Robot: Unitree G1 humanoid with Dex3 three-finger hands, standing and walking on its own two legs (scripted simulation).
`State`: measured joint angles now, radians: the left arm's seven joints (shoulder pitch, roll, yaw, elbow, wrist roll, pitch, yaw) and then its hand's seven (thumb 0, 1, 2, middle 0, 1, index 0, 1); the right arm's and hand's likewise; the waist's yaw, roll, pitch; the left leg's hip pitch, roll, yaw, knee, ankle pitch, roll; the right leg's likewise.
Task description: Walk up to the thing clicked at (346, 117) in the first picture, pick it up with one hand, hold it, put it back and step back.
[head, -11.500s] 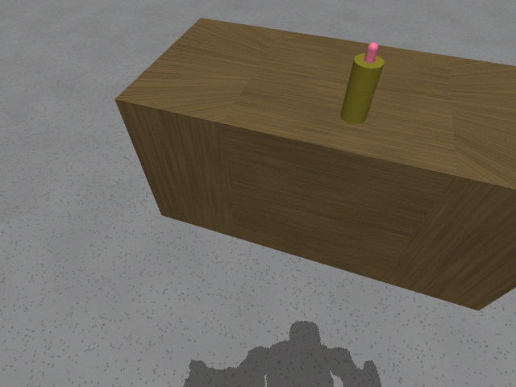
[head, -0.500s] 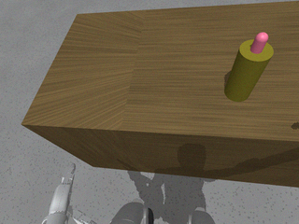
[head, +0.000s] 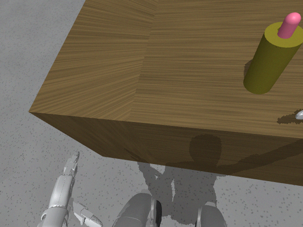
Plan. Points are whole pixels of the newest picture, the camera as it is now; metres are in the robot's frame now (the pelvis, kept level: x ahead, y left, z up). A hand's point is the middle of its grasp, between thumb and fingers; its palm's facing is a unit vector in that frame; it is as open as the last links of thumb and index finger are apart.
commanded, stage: close in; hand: right
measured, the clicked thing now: (272, 56) +0.53 -0.21 +0.06
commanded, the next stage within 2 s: rest palm in 0.50 s
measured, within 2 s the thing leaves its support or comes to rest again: leaves its support in 1.88 s
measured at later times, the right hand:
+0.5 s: hand (282, 81) +0.48 -0.24 +0.02, palm faces +0.23 +0.97 +0.04, open 17.5 cm
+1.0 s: hand (266, 73) +0.51 -0.21 +0.02, palm faces +0.25 +0.97 +0.02, open 16.0 cm
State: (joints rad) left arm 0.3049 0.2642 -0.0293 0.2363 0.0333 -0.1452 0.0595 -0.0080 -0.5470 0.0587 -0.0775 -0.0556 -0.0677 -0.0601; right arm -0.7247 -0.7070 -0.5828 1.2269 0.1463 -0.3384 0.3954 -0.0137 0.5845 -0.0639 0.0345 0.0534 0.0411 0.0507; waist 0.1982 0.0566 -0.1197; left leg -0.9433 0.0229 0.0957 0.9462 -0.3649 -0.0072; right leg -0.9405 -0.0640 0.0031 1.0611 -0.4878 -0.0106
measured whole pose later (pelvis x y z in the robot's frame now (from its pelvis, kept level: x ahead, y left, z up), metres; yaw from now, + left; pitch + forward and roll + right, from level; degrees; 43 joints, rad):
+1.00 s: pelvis -0.01 +0.01 -0.02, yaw +1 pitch +22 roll +3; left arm 0.38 0.25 0.03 -0.01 0.06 -0.04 -0.02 -0.01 -0.56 0.08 -0.07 -0.05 -0.05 -0.06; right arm -0.84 -0.53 -0.54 1.20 0.01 -0.44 0.05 -0.01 0.54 -0.04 0.39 0.20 0.38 0.20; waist 0.24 0.01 -0.12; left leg -1.04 0.01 0.09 1.07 -0.41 0.00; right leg -1.02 -0.08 0.00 1.17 -0.53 0.00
